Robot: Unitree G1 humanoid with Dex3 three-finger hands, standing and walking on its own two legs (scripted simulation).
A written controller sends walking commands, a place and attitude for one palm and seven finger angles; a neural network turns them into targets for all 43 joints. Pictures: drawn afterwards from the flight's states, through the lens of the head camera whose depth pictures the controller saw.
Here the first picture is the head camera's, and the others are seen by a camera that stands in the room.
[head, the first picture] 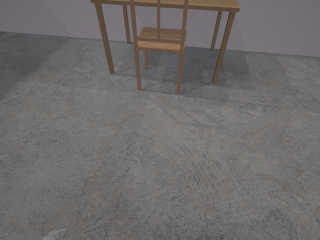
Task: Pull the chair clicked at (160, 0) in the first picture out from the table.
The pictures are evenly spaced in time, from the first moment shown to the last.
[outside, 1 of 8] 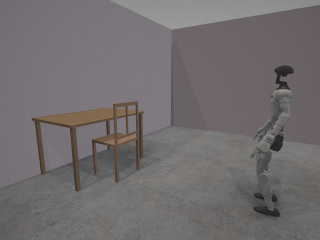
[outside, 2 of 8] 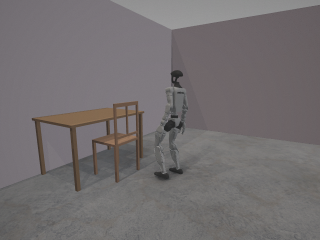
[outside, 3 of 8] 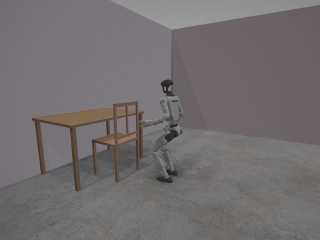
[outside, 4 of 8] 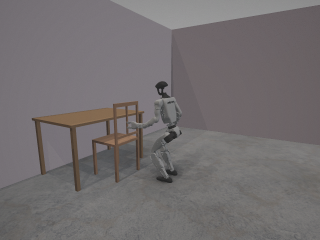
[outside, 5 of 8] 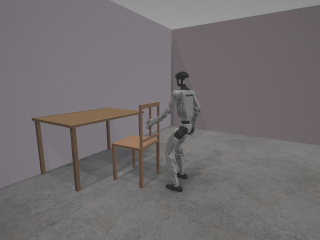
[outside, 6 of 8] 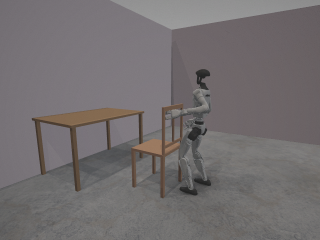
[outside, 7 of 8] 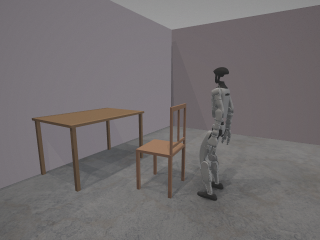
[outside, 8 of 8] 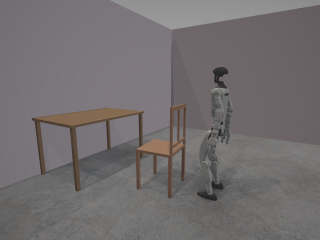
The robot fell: no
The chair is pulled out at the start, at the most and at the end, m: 0.00 0.67 0.67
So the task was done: yes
